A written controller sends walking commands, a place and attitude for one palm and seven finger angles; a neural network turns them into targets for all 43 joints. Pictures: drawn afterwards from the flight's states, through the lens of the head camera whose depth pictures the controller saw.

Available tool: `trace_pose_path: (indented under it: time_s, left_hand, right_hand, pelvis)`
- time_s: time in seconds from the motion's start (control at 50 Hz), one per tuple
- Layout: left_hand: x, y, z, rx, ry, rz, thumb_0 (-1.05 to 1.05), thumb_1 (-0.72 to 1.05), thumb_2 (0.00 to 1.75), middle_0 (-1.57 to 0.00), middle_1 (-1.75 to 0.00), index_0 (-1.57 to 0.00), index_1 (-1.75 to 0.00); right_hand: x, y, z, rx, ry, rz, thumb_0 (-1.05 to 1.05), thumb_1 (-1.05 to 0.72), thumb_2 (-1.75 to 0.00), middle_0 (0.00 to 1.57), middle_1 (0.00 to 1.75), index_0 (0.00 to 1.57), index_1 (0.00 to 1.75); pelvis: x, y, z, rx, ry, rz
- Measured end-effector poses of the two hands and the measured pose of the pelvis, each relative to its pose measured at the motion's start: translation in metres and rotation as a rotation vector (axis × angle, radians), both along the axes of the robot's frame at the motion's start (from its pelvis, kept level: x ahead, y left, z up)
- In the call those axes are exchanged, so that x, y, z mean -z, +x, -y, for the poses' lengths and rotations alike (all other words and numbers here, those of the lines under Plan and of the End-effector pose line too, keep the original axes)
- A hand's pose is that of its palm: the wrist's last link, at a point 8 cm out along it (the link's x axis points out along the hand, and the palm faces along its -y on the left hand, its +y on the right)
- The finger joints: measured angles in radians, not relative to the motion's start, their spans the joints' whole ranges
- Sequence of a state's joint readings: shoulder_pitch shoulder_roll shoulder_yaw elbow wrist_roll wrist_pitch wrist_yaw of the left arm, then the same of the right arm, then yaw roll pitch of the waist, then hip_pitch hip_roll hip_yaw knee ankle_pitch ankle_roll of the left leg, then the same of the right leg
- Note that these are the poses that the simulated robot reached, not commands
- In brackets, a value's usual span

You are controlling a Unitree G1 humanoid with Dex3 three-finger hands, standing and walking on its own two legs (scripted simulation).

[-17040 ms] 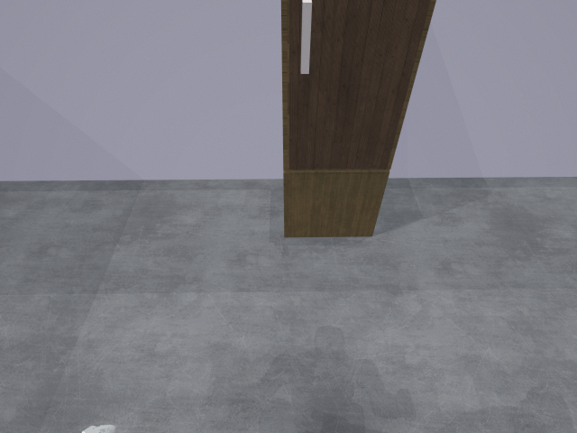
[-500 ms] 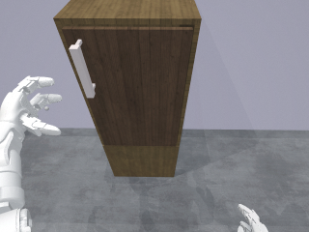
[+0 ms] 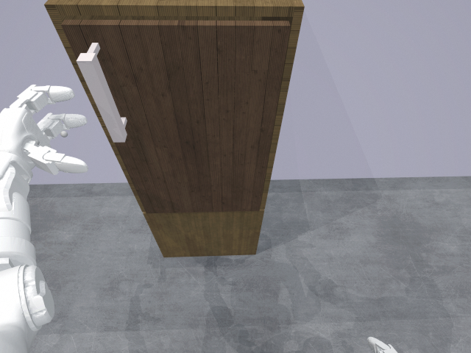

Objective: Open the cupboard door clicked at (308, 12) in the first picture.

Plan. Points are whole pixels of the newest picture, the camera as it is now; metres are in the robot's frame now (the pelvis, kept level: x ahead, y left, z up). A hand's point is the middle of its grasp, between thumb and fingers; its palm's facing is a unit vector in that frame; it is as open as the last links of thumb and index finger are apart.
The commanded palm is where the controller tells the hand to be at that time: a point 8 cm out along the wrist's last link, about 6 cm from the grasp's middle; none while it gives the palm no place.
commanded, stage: move the hooked fingers beside the handle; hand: left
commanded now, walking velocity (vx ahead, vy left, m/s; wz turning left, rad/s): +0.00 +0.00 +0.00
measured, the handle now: (108, 96) +0.53 +0.25 +0.14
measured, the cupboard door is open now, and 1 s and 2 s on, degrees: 0 0 0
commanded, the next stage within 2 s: slide the fingers in behind the handle in 1.40 s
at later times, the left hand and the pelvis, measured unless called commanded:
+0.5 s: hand (73, 111) +0.47 +0.29 +0.15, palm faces +0.06 -1.00 -0.01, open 14.0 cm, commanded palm +0.46 +0.34 +0.15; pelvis +0.01 +0.00 -0.01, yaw -1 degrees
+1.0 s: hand (74, 107) +0.49 +0.29 +0.15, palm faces +0.04 -1.00 +0.00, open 13.9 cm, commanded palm +0.46 +0.34 +0.14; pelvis +0.01 +0.01 -0.01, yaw -1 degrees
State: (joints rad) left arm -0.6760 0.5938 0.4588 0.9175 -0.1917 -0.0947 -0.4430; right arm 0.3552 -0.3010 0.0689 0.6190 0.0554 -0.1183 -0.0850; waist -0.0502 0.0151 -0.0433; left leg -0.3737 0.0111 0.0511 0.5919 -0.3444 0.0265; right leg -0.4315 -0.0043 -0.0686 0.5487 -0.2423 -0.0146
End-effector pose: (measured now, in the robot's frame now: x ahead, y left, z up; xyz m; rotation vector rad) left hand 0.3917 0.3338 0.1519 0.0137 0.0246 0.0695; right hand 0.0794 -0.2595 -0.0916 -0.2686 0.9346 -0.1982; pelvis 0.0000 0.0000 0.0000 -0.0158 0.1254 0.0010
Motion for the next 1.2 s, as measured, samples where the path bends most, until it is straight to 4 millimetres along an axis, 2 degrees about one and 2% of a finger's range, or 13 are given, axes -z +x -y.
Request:
trace_pose_path:
  time_s: [0.3, 0.74, 0.96, 1.2]
  left_hand:
    - [0.001, 0.045, 0.002, 0.025, 0.0, -0.003, -0.01, -0.5, 0.3, -0.29, -1.19, -0.3, -1.2]
    - [0.0, 0.072, -0.012, 0.028, -0.011, -0.002, -0.01, -0.5, 0.3, -0.29, -1.19, -0.33, -1.23]
    - [0.006, 0.073, -0.012, 0.026, -0.006, 0.01, -0.01, -0.5, 0.3, -0.29, -1.19, -0.31, -1.23]
    - [0.004, 0.065, -0.006, 0.032, -0.003, 0.022, -0.01, -0.5, 0.3, -0.29, -1.19, -0.28, -1.2]
  right_hand:
    - [0.007, -0.038, 0.007, 0.068, -0.028, -0.172, 0.0, -0.9, -0.89, 0.2, 0.3, 0.21, 0.3]
    - [0.009, -0.075, 0.006, 0.118, -0.041, -0.335, 0.0, -0.9, -0.89, 0.2, 0.3, 0.21, 0.3]
    - [0.009, -0.075, 0.003, 0.123, -0.035, -0.354, 0.0, -0.91, -0.89, 0.2, 0.3, 0.21, 0.3]
    - [0.012, -0.053, -0.003, 0.098, -0.007, -0.289, 0.0, -0.91, -0.89, 0.2, 0.3, 0.21, 0.3]
  pelvis:
    - [0.003, 0.007, -0.004, 0.007, -0.006, -0.065]
    - [0.008, 0.007, -0.006, 0.006, -0.016, -0.127]
    - [0.009, 0.009, -0.008, 0.007, -0.021, -0.135]
    - [0.008, 0.011, -0.009, 0.007, -0.022, -0.117]
